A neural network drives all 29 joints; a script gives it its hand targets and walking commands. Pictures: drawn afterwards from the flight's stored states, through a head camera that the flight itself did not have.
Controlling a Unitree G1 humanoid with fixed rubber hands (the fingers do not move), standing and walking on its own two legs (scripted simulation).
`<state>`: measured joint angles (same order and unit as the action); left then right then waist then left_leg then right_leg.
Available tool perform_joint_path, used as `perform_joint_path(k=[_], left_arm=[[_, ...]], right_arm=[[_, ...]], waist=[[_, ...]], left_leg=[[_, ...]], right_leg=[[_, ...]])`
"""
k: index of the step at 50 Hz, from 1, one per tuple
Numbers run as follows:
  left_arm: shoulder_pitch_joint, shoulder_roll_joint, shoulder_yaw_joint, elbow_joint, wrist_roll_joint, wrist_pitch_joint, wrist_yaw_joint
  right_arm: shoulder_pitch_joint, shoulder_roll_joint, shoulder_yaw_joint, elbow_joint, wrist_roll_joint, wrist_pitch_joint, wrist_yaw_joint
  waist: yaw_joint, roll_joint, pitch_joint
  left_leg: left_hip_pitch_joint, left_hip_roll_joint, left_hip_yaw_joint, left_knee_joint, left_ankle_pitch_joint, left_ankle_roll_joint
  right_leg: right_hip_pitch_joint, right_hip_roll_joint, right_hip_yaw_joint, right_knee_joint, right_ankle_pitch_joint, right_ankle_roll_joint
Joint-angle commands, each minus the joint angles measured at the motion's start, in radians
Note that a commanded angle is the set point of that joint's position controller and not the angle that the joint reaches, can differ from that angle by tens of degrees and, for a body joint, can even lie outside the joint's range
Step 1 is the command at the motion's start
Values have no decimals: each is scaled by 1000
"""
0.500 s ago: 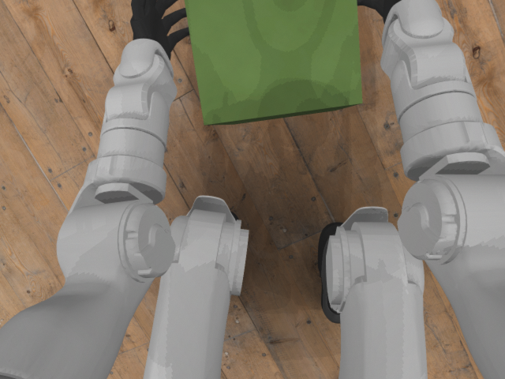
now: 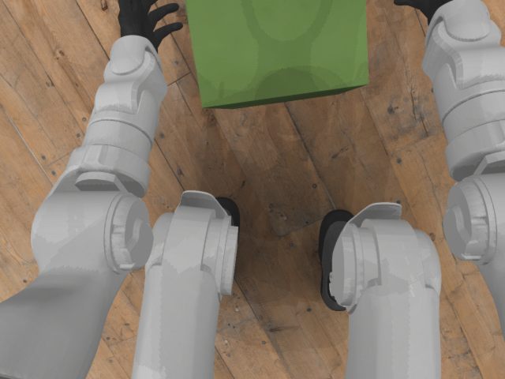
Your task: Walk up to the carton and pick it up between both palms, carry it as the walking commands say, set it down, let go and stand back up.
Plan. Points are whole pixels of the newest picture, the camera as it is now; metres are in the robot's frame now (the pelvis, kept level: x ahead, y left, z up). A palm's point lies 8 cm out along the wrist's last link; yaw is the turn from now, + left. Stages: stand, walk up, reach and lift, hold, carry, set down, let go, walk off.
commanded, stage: set down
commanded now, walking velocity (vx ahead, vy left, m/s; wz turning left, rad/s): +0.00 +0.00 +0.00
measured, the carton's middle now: out of the picture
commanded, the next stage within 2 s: let go in 1.54 s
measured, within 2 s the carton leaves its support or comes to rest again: neither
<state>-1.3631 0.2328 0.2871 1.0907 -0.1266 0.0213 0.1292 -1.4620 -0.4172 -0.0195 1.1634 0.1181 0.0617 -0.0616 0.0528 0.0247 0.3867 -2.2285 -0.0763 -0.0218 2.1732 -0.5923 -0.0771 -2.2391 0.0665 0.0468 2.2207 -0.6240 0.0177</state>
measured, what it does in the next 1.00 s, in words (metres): rises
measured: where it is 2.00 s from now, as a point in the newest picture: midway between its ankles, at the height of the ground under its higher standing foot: (276, 268)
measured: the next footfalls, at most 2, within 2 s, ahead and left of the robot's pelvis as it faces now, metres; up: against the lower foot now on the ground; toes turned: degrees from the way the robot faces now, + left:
none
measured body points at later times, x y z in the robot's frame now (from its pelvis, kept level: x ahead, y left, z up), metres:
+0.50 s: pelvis +0.00 +0.00 +0.03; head +0.35 -0.02 +0.31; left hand +0.54 +0.19 -0.11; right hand +0.58 -0.18 -0.11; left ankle +0.11 +0.13 -0.34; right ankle +0.10 -0.12 -0.34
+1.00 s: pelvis +0.02 +0.00 +0.16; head +0.35 -0.02 +0.47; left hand +0.53 +0.19 +0.04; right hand +0.58 -0.19 +0.04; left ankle +0.11 +0.13 -0.34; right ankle +0.09 -0.12 -0.34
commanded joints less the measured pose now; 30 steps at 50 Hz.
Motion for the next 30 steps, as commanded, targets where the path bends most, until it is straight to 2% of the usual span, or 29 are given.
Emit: perform_joint_path(k=[1,7,11,15,20,26,30], left_arm=[[-235,120,-41,-77,-48,-22,3],[-250,144,-49,-76,-60,-14,4],[-240,144,-58,-151,-72,-4,21],[-208,142,-58,-233,-77,20,45],[-149,121,-32,-271,-55,54,57],[-97,82,-10,-286,-23,74,44],[-75,74,9,-316,1,83,38]], right_arm=[[-348,-62,47,-88,64,-23,8],[-334,-100,25,-18,67,-20,13],[-326,-126,3,-88,54,-16,-1],[-313,-143,-15,-190,44,4,-15],[-279,-118,-26,-232,33,36,-7],[-220,-89,-72,-200,-16,54,10],[-200,-79,-99,-211,-44,63,18]], waist=[[52,-116,-1112],[32,-87,-1121],[17,-87,-1308],[19,-100,-1473],[43,-124,-1447],[28,-125,-1371],[32,-123,-1389]], left_leg=[[453,23,82,-115,374,18],[495,31,79,-123,356,14],[599,21,90,-135,415,13],[677,11,108,-165,435,20],[638,4,122,-231,388,26],[597,-1,121,-328,338,24],[618,-6,121,-391,340,24]], right_leg=[[531,-34,-9,-171,367,1],[516,-36,-23,-174,325,-7],[604,-31,-43,-183,371,-6],[677,-23,-63,-211,384,-3],[666,-14,-71,-275,344,-2],[641,-5,-70,-374,312,-7],[664,3,-69,-438,315,-9]])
